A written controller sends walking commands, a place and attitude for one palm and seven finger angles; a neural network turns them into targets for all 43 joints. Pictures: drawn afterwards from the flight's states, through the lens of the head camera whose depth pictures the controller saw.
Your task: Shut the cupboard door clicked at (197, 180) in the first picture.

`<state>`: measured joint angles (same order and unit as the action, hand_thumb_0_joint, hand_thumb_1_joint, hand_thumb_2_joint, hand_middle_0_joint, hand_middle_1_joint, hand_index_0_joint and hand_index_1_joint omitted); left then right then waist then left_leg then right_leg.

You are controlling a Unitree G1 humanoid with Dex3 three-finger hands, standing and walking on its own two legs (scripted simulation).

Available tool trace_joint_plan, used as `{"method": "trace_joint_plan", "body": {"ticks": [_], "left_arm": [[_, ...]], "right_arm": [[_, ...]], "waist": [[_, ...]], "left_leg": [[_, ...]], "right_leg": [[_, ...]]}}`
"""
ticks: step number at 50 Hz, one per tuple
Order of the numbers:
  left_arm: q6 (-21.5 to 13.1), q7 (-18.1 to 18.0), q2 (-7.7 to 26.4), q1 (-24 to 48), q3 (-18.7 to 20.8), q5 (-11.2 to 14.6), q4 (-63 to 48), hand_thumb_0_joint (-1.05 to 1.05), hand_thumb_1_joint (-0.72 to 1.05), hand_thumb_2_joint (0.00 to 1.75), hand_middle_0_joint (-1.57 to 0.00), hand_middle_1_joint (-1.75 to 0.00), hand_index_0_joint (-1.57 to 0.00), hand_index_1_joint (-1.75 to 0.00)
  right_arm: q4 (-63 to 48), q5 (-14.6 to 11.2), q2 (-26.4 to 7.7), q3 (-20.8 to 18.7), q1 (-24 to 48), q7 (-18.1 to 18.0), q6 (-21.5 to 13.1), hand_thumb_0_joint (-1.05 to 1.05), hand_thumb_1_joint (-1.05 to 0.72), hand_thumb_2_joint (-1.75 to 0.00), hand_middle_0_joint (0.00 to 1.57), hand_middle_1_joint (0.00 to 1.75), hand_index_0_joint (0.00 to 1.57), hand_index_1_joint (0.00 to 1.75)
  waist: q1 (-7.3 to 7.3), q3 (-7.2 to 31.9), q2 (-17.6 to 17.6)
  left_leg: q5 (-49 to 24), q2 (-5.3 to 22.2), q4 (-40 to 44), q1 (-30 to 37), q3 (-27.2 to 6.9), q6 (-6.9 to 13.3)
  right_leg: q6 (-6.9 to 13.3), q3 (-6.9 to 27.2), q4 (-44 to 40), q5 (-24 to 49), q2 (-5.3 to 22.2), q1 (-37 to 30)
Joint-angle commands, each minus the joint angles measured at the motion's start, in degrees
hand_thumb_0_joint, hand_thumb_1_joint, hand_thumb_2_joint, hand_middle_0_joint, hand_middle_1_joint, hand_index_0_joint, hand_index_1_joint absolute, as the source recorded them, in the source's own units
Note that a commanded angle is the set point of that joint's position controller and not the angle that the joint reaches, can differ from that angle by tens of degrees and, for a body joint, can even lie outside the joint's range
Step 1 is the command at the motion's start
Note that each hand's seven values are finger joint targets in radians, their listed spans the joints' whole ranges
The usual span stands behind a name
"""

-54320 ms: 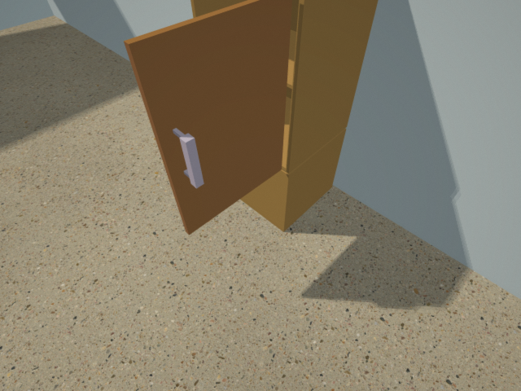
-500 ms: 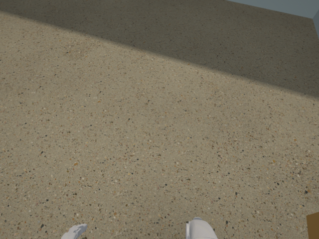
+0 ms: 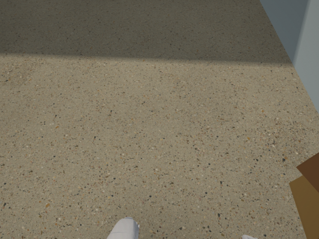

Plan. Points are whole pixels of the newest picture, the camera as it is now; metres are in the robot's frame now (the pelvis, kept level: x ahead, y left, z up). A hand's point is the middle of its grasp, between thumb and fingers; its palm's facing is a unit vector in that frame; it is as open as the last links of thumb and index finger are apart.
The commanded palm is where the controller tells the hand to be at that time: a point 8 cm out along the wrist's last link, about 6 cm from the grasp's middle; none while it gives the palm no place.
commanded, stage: turn to face it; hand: left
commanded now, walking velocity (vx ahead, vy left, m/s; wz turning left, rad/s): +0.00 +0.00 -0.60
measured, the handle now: out of the picture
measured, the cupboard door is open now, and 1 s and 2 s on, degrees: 27 27 27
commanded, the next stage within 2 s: take the last steps up to it in 1.76 s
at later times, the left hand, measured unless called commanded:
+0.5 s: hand (83, 212) +0.19 +0.25 -0.16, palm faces -0.29 -0.93 -0.22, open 7.4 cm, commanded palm none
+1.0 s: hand (114, 209) +0.21 +0.16 -0.17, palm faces -0.55 -0.81 -0.21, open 7.4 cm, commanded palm none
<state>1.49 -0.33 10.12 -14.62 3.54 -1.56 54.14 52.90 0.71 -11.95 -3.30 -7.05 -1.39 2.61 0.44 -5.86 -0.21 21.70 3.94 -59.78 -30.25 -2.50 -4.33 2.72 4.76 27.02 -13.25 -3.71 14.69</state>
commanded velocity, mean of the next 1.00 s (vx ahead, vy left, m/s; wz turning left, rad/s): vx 0.00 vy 0.00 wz -0.60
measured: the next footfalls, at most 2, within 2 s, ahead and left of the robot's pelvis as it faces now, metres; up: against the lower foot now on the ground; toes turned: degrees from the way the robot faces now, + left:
left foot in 0.18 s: +0.09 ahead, +0.16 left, +0.00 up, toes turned -6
right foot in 0.64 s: +0.00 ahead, -0.09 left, +0.00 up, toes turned -29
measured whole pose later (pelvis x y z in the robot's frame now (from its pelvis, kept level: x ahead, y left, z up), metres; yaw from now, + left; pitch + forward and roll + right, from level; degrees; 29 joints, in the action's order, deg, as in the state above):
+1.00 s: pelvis +0.03 +0.04 -0.01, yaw -35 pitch +1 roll +0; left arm 3.0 0.9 12.0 -10.6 3.3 -1.6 50.6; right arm 50.4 0.3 -13.2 -2.6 -9.7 -1.1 2.3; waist 0.1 -4.1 0.5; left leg 22.0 2.7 -41.4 -21.7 1.7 -4.8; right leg 0.0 5.9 31.7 -15.4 -2.1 17.3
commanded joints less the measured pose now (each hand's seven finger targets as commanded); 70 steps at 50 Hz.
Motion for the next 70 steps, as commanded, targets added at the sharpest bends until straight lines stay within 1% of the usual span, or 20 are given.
{"method": "trace_joint_plan", "body": {"ticks": [1, 7, 9, 10, 16, 27, 30, 31, 32, 33, 39, 49, 50, 52, 53, 55, 59, 68, 69, 70], "left_arm": [[-0.96, -0.50, 11.99, -1.72, 3.27, -0.12, -4.91, 0.00, 0.90, 0.90, -0.20, -0.30, -0.20, -0.30], [0.15, -0.49, 12.58, 2.82, 3.82, 0.48, -7.10, 0.00, 0.90, 0.90, -0.20, -0.30, -0.20, -0.30], [0.21, 0.13, 7.31, 0.54, 2.52, 1.27, -8.83, 0.00, 0.90, 0.90, -0.20, -0.30, -0.20, -0.30], [0.50, 0.13, 9.48, 2.40, 2.74, 0.69, -9.03, 0.00, 0.90, 0.90, -0.20, -0.30, -0.20, -0.30], [2.04, 2.28, 9.50, 2.00, 2.97, 0.42, -7.85, 0.00, 0.90, 0.90, -0.20, -0.30, -0.20, -0.30], [1.56, 2.83, 7.79, 8.95, 1.51, 0.37, -9.85, 0.00, 0.90, 0.90, -0.20, -0.30, -0.20, -0.30], [0.78, 2.53, 9.68, 2.89, 2.02, 0.38, -7.93, 0.00, 0.90, 0.90, -0.20, -0.30, -0.20, -0.30], [-0.04, 1.98, 14.29, -1.49, 2.74, 0.00, -6.64, 0.00, 0.90, 0.90, -0.20, -0.30, -0.20, -0.30], [-0.50, 1.00, 20.31, -4.34, 3.95, -0.14, -5.82, 0.00, 0.90, 0.90, -0.20, -0.30, -0.20, -0.30], [-0.21, 0.17, 20.52, -5.36, 3.76, 0.66, -5.48, 0.00, 0.90, 0.90, -0.20, -0.30, -0.20, -0.30], [-0.25, -0.62, 13.96, 6.70, 2.42, 0.35, -8.89, 0.00, 0.90, 0.90, -0.20, -0.30, -0.20, -0.30], [0.45, 0.09, 14.40, 6.31, 3.32, 0.29, -7.96, 0.00, 0.90, 0.90, -0.20, -0.30, -0.20, -0.30], [0.76, 0.10, 13.29, 7.28, 3.10, 0.76, -8.45, 0.00, 0.90, 0.90, -0.20, -0.30, -0.20, -0.30], [1.08, 0.97, 8.17, 6.01, 1.95, 1.38, -10.34, 0.00, 0.90, 0.90, -0.20, -0.30, -0.20, -0.30], [1.24, 1.05, 10.00, 7.61, 2.29, 0.68, -10.40, 0.00, 0.90, 0.90, -0.20, -0.30, -0.20, -0.30], [1.59, 1.78, 10.68, 5.29, 3.18, 0.05, -8.30, 0.00, 0.90, 0.90, -0.20, -0.30, -0.20, -0.30], [2.06, 2.89, 8.64, 5.67, 2.55, 0.47, -7.78, 0.00, 0.90, 0.90, -0.20, -0.30, -0.20, -0.30], [0.99, 2.70, 7.77, 4.28, 1.78, 0.55, -7.55, 0.00, 0.90, 0.90, -0.20, -0.30, -0.20, -0.30], [0.61, 2.46, 9.56, 1.25, 2.07, 0.39, -6.41, 0.00, 0.90, 0.90, -0.20, -0.30, -0.20, -0.30], [-0.15, 1.88, 14.39, -2.89, 2.96, -0.06, -5.12, 0.00, 0.90, 0.90, -0.20, -0.30, -0.20, -0.30]], "right_arm": [[-5.15, -0.22, -4.01, -0.55, 0.04, -0.27, -1.19, 0.00, -0.90, -0.90, 0.20, 0.30, 0.20, 0.30], [-4.70, -0.96, -6.21, -0.75, -6.06, -0.97, -2.73, 0.00, -0.90, -0.90, 0.20, 0.30, 0.20, 0.30], [-5.40, 0.08, -15.18, -2.31, -8.82, -1.01, -3.40, 0.00, -0.90, -0.90, 0.20, 0.30, 0.20, 0.30], [-5.91, 0.82, -14.90, -1.76, -8.83, -1.23, -2.83, 0.00, -0.90, -0.90, 0.20, 0.30, 0.20, 0.30], [-7.96, 0.94, -10.17, -0.11, -2.58, -1.37, -2.84, 0.00, -0.90, -0.90, 0.20, 0.30, 0.20, 0.30], [-4.16, 0.96, -13.26, -2.05, -8.64, -0.30, -2.47, 0.00, -0.90, -0.90, 0.20, 0.30, 0.20, 0.30], [-4.20, 0.50, -13.52, -2.28, -6.61, 0.07, -2.21, 0.00, -0.90, -0.90, 0.20, 0.30, 0.20, 0.30], [-4.82, -0.14, -10.92, -1.89, -7.27, 0.47, -2.08, 0.00, -0.90, -0.90, 0.20, 0.30, 0.20, 0.30], [-7.91, -0.10, -6.55, -0.55, -3.72, 0.64, -1.97, 0.00, -0.90, -0.90, 0.20, 0.30, 0.20, 0.30], [-7.94, -0.17, -8.64, -0.54, -3.03, -0.17, -1.01, 0.00, -0.90, -0.90, 0.20, 0.30, 0.20, 0.30], [-5.07, 0.11, -8.15, -0.73, -5.49, 0.25, -0.50, 0.00, -0.90, -0.90, 0.20, 0.30, 0.20, 0.30], [-5.61, -0.63, -6.73, -0.64, -7.44, -0.40, -1.85, 0.00, -0.90, -0.90, 0.20, 0.30, 0.20, 0.30], [-4.69, -0.57, -7.79, -0.81, -10.30, -0.63, -2.44, 0.00, -0.90, -0.90, 0.20, 0.30, 0.20, 0.30], [-5.32, 0.59, -16.45, -2.19, -11.92, -0.99, -2.95, 0.00, -0.90, -0.90, 0.20, 0.30, 0.20, 0.30], [-5.71, 1.05, -15.95, -1.77, -11.34, -1.10, -2.57, 0.00, -0.90, -0.90, 0.20, 0.30, 0.20, 0.30], [-7.17, 1.14, -12.04, -0.73, -5.18, -1.24, -3.00, 0.00, -0.90, -0.90, 0.20, 0.30, 0.20, 0.30], [-7.11, 1.04, -11.31, -0.64, -4.47, -1.41, -2.58, 0.00, -0.90, -0.90, 0.20, 0.30, 0.20, 0.30], [-4.63, 0.75, -13.76, -2.33, -6.02, -0.14, -1.96, 0.00, -0.90, -0.90, 0.20, 0.30, 0.20, 0.30], [-4.72, 0.42, -13.08, -2.34, -5.54, 0.14, -1.83, 0.00, -0.90, -0.90, 0.20, 0.30, 0.20, 0.30], [-5.72, -0.18, -9.96, -1.90, -4.91, 0.39, -1.70, 0.00, -0.90, -0.90, 0.20, 0.30, 0.20, 0.30]], "waist": [[0.86, 8.61, 9.63], [-2.60, 10.95, 9.41], [-2.48, 12.93, -17.66], [-3.09, 10.40, -11.67], [0.47, 6.64, -11.07], [-2.73, 8.10, -12.87], [1.14, 9.67, -9.02], [3.00, 12.72, 2.07], [4.84, 10.73, 17.71], [4.94, 11.24, 14.56], [-1.06, 7.82, 9.07], [-1.79, 9.12, 10.11], [-3.27, 10.29, 7.80], [-3.44, 10.63, -18.17], [-3.79, 8.48, -12.12], [-0.61, 6.95, -11.39], [-0.60, 6.20, -10.06], [-0.46, 9.42, -12.10], [1.06, 10.33, -8.60], [3.27, 11.86, 4.47]], "left_leg": [[1.20, -1.91, 6.78, 0.83, 1.77, -0.41], [-9.81, -3.09, 34.76, 22.77, 2.05, 0.78], [-28.91, 21.65, 42.01, 33.17, -19.62, 9.77], [-33.64, 24.73, 40.84, 27.24, -19.99, 14.41], [-35.00, 13.82, 39.63, 23.89, 0.11, 11.57], [-34.23, 17.03, 35.38, 25.93, 7.02, 11.08], [-27.14, 14.85, 25.79, 19.32, 10.97, 6.31], [-15.94, 10.81, 15.06, 11.44, 14.03, 2.79], [15.39, 1.36, 0.58, -4.21, 14.32, -0.28], [16.03, 1.96, -6.89, -5.00, 5.36, 0.33], [1.30, 2.42, -3.49, -0.14, 3.50, -1.14], [-3.58, -2.46, 27.64, 14.50, 4.01, 0.11], [-8.88, -1.04, 35.82, 22.42, 3.67, 0.55], [-18.10, 21.94, 44.69, 29.49, -17.89, 9.86], [-20.79, 24.34, 43.86, 23.56, -17.07, 13.52], [-22.26, 19.26, 43.53, 20.15, -9.65, 12.64], [-29.29, 14.68, 39.38, 24.34, 2.69, 11.19], [-27.06, 15.93, 30.85, 21.92, 8.69, 8.67], [-22.88, 13.57, 25.66, 17.61, 10.37, 6.21], [-8.79, 8.52, 15.12, 9.21, 13.79, 2.67]], "right_leg": [[7.96, 14.62, -4.81, 28.04, 13.35, -7.63], [2.66, 16.06, 3.69, 23.01, 9.16, 2.62], [-3.89, 1.53, 24.26, -22.90, -1.44, 17.93], [-4.57, 0.76, 33.70, -24.43, 1.51, 17.06], [-6.94, -3.63, 40.79, -12.41, 4.72, 17.45], [-4.90, -10.14, 16.58, -11.22, 4.57, 8.18], [-2.92, -10.40, 0.28, 2.04, 4.17, -5.05], [-0.14, -1.23, -5.94, 12.14, 11.87, -15.31], [6.46, 18.25, -6.60, 34.04, 25.16, -18.69], [10.78, 18.29, -6.60, 34.67, 27.77, -14.68], [7.32, 6.93, -5.97, 23.32, 16.85, -4.89], [5.29, 15.53, -0.81, 18.69, 13.62, 0.04], [2.63, 13.56, 2.27, 14.30, 10.87, 5.04], [-3.93, -1.55, 23.68, -21.29, -0.59, 19.32], [-3.97, -0.35, 33.35, -22.21, 2.39, 17.57], [-5.17, -1.44, 40.12, -16.91, 3.90, 17.45], [-6.27, -5.92, 35.73, -13.55, 5.02, 17.12], [-4.02, -10.76, 6.70, -4.67, 3.59, 0.94], [-3.21, -10.01, -0.50, 2.53, 3.86, -6.05], [-0.40, 1.79, -7.09, 12.06, 13.25, -13.97]]}}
